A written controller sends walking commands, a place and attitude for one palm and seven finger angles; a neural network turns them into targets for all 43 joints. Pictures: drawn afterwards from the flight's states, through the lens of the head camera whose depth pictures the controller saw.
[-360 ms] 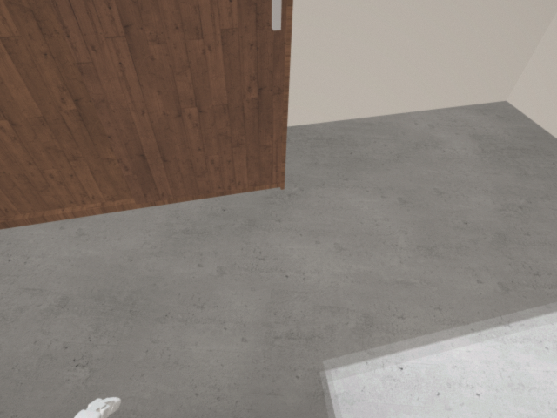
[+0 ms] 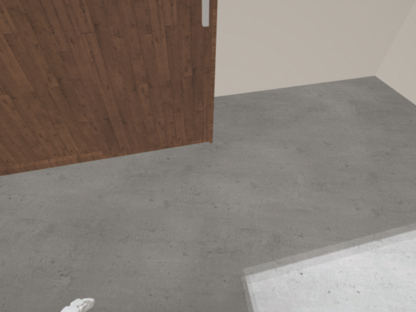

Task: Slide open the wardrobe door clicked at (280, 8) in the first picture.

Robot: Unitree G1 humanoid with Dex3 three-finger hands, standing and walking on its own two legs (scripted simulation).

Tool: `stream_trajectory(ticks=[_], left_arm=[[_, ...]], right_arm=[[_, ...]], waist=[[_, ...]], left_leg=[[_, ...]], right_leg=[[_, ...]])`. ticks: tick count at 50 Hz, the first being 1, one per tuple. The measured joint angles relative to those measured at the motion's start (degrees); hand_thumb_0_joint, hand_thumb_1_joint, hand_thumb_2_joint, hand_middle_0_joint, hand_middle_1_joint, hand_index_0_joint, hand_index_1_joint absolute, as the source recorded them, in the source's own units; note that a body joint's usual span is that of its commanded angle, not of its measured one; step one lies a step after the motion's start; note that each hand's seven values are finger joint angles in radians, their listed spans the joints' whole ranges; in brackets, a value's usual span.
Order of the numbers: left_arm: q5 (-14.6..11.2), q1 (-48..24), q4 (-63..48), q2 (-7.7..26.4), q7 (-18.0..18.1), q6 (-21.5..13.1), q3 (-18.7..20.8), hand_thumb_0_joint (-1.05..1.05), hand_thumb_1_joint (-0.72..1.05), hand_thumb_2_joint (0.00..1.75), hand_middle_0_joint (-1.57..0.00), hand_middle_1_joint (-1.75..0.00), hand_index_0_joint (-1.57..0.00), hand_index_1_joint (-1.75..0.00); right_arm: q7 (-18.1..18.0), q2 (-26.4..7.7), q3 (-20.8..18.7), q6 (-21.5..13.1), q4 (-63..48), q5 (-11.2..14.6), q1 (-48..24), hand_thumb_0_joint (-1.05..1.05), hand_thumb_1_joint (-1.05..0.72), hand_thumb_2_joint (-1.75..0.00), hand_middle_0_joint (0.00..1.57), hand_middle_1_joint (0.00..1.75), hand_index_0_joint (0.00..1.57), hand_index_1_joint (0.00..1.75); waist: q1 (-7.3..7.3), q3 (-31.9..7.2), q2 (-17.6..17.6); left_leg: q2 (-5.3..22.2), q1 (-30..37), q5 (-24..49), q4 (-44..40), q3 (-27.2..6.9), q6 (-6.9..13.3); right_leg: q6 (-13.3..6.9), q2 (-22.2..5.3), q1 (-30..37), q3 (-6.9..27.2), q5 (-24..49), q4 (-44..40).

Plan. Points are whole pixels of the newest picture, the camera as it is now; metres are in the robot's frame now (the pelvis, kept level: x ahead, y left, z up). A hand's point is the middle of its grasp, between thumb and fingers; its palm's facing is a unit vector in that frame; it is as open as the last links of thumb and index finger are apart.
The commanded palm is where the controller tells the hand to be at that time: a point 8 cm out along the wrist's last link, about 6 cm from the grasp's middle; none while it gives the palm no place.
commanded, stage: stand and wait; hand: right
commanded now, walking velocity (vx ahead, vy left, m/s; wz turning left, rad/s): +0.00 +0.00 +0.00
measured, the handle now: (204, 4) +1.30 +0.09 +0.12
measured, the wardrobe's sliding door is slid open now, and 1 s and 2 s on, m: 0.00 0.00 0.00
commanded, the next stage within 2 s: look at it before walking up in 0.46 s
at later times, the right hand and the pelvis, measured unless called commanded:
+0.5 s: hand out of the picture +0.06 -0.24 -0.15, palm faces -0.03 +0.94 -0.34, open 7.4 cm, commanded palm none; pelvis -0.01 +0.01 +0.00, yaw +0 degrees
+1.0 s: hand out of the picture +0.07 -0.23 -0.15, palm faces -0.03 +0.94 -0.33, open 7.4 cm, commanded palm none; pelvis +0.00 +0.01 +0.00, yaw +0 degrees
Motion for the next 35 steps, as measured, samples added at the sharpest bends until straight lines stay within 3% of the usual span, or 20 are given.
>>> stream_trajectory(ticks=[35], left_arm=[[-0.25,1.8,4.91,0.41,-0.08,-0.2,-0.08,0.0,0.91,0.9,-0.2,-0.3,-0.21,-0.3]], right_arm=[[0.1,-0.3,-0.35,-0.48,3.56,-0.01,-0.43,0.01,-0.9,-0.9,0.2,0.3,0.2,0.3]], waist=[[0.44,0.43,-0.57]], left_leg=[[-1.02,0.03,2.68,-3.03,0.29,0.97]], right_leg=[[1.08,-1.04,0.22,0.29,2.82,-3.36]])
